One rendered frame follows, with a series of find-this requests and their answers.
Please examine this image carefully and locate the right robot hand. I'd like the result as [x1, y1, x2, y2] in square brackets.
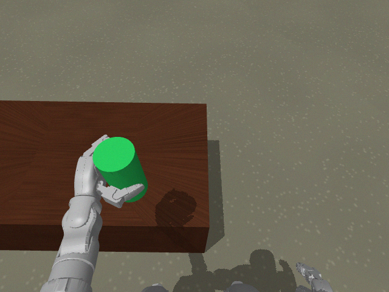
[295, 262, 333, 292]

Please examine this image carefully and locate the left robot arm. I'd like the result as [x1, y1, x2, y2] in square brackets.
[40, 195, 103, 292]

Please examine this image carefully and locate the left robot hand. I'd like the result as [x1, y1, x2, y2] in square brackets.
[74, 134, 145, 208]

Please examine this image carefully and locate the can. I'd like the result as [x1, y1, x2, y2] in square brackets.
[93, 137, 148, 203]

